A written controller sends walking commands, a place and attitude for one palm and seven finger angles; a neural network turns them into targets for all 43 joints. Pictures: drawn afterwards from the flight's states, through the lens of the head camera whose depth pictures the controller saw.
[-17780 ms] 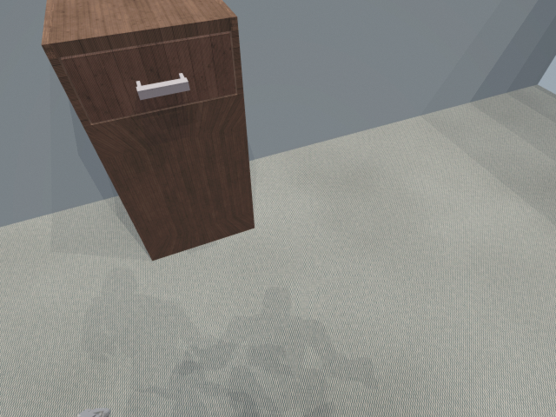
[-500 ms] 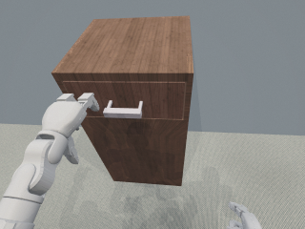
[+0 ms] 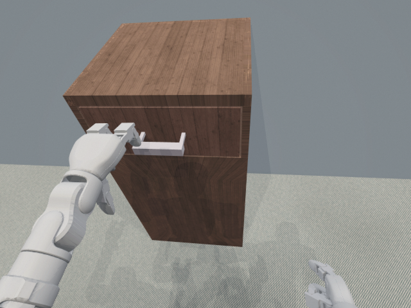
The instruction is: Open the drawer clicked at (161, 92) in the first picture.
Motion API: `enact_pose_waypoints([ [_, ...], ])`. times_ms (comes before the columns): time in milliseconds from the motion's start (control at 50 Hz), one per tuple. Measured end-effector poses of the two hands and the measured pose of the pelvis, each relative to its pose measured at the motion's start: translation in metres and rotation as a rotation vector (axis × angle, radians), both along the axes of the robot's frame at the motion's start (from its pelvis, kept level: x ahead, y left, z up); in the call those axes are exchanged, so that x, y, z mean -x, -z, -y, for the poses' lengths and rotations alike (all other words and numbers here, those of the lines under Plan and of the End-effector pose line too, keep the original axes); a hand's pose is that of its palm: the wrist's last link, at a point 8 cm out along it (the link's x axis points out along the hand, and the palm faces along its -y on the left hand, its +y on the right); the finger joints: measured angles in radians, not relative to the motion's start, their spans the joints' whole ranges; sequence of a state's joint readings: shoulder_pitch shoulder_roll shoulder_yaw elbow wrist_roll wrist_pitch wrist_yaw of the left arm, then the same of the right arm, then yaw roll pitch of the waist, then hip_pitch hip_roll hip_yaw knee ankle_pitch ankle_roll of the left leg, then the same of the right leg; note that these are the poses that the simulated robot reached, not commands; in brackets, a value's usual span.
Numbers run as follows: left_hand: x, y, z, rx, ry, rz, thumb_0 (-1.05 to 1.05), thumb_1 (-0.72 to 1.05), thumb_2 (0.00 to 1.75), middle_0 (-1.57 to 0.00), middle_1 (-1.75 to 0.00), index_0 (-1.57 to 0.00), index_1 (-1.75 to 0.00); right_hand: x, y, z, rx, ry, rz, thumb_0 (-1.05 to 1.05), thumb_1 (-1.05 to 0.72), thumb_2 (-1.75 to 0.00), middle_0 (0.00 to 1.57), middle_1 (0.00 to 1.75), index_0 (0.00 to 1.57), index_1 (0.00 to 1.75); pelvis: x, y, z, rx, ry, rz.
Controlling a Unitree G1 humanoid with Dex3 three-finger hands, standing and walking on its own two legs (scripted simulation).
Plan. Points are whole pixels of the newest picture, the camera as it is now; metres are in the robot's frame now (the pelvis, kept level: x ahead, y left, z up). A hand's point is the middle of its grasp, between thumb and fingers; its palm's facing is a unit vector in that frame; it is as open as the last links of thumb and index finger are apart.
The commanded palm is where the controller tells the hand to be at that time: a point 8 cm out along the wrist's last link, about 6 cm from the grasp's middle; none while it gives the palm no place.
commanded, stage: move the hooked fingers above the handle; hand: left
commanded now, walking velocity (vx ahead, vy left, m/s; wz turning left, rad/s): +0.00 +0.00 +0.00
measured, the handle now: (160, 142) +0.50 +0.20 +0.01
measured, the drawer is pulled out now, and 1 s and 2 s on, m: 0.00 0.00 0.00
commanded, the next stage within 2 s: none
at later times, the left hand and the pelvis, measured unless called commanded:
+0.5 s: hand (130, 154) +0.38 +0.21 +0.10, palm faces +0.03 -0.05 -1.00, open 13.8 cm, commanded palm +0.36 +0.22 +0.15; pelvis +0.01 +0.00 +0.00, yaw -1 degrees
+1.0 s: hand (143, 148) +0.42 +0.20 +0.07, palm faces -0.01 -0.03 -1.00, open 13.8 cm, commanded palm +0.40 +0.21 +0.13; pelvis +0.02 +0.01 -0.01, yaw +0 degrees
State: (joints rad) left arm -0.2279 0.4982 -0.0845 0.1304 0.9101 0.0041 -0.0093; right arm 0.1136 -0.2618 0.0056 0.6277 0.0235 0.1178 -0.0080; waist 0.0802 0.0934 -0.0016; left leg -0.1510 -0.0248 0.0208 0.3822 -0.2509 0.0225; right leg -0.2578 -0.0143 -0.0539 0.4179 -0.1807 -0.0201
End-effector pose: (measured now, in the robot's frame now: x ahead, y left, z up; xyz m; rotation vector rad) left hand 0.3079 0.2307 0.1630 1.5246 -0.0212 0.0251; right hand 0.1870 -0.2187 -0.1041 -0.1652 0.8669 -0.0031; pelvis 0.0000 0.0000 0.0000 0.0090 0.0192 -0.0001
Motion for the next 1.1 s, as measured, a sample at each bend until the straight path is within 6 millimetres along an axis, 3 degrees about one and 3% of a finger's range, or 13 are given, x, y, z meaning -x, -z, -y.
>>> enact_pose_waypoints([
  [180, -0.022, -0.001, 0.011, -0.002, 0.009, 0.015, 0.0, -0.49, 0.3, -0.32, -1.2, -0.32, -1.2, 0.014, 0.007, 0.014, 0.012, 0.039, -0.043, 0.01, -0.9, -0.89, 0.2, 0.3, 0.2, 0.3, -0.004, 0.001, 0.004, -0.002, 0.007, -0.02],
  [420, -0.045, 0.015, 0.011, -0.007, 0.017, -0.021, 0.0, -0.49, 0.3, -0.32, -1.2, -0.32, -1.2, 0.038, 0.016, 0.028, 0.045, 0.097, -0.12, 0.01, -0.9, -0.89, 0.2, 0.3, 0.2, 0.3, -0.009, 0.003, 0.003, -0.003, 0.014, -0.049],
  [900, -0.08, 0.029, 0.014, -0.013, 0.004, -0.026, 0.0, -0.49, 0.3, -0.32, -1.2, -0.32, -1.2, 0.032, 0.019, 0.013, 0.032, 0.104, -0.139, 0.01, -0.9, -0.89, 0.2, 0.3, 0.2, 0.3, -0.019, 0.006, -0.008, 0.002, 0.012, -0.086],
  [1100, -0.104, 0.035, 0.035, -0.017, 0.058, -0.019, 0.0, -0.49, 0.3, -0.32, -1.2, -0.32, -1.2, 0.047, 0.026, 0.016, 0.04, 0.129, -0.186, 0.01, -0.9, -0.89, 0.2, 0.3, 0.2, 0.3, -0.021, 0.008, -0.009, 0.0, 0.013, -0.114],
])
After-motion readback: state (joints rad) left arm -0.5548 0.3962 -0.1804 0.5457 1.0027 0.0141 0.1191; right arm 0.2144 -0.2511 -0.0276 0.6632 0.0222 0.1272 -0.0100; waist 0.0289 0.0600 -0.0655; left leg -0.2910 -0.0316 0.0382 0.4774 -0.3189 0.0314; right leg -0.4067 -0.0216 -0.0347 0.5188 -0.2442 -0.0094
